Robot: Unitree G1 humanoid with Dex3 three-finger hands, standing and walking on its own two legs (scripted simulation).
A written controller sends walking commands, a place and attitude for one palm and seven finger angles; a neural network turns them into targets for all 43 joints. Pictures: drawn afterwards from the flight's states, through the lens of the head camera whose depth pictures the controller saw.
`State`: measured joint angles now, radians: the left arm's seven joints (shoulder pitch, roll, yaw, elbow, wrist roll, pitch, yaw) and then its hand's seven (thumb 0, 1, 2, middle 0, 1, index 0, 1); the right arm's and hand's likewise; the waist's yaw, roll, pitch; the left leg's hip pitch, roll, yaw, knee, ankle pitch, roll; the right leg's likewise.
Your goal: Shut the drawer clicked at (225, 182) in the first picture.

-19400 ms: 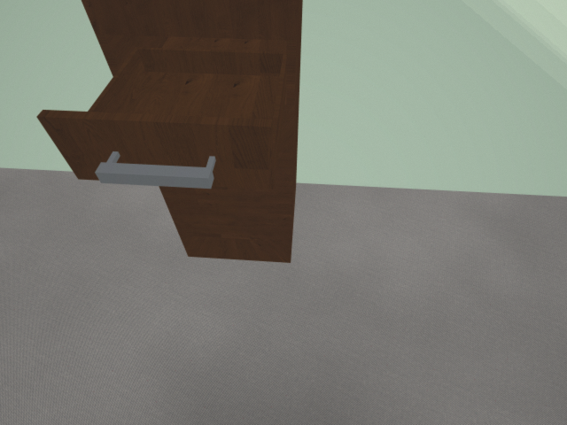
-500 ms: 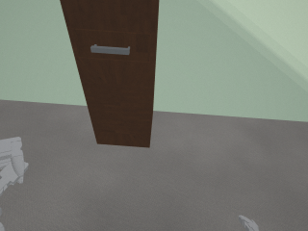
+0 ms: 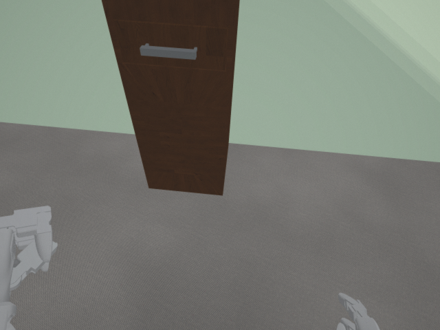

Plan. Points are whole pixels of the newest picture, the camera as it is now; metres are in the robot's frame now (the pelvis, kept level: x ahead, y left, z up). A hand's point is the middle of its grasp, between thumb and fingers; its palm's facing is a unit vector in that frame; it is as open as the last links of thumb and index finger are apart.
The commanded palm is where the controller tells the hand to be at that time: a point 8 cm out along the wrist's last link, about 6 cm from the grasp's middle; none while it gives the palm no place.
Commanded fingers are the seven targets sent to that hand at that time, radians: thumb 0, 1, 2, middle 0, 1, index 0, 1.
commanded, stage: let the arm hang, fingers relaxed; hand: left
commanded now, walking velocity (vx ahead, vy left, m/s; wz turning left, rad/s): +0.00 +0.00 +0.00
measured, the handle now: (169, 50) +0.97 +0.23 +0.08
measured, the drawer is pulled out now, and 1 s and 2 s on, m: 0.00 0.00 0.00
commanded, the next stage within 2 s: look to check the result in 1.08 s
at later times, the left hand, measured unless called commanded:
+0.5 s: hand out of the picture +0.01 +0.21 -0.15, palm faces +0.06 -0.96 -0.28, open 4.7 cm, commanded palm none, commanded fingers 0.00 0.90 0.90 -0.32 -0.43 -0.32 -0.43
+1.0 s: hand out of the picture +0.00 +0.17 -0.16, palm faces +0.07 -0.98 -0.19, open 7.3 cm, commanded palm none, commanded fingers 0.00 0.90 0.90 -0.20 -0.30 -0.20 -0.30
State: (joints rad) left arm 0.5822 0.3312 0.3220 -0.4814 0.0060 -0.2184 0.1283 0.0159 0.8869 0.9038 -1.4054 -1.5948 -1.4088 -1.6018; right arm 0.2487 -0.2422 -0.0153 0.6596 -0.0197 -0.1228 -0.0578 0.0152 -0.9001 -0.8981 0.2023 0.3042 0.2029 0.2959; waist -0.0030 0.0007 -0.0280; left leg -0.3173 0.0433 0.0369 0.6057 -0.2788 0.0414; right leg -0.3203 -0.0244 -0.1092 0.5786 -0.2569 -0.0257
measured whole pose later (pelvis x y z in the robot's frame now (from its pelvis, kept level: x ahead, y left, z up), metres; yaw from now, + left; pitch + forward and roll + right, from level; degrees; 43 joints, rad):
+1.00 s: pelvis +0.00 +0.00 +0.01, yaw +2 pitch -1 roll +0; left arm 0.26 0.14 0.01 1.13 0.01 0.00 0.03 0.01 0.91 0.90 -0.20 -0.30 -0.21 -0.31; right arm 0.28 -0.13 -0.01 1.11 -0.02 0.01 -0.02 0.00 -0.91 -0.90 0.20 0.30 0.20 0.30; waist -0.01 0.01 0.04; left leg -0.21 0.00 0.00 0.43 -0.19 0.00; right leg -0.20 0.00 0.03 0.43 -0.21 0.01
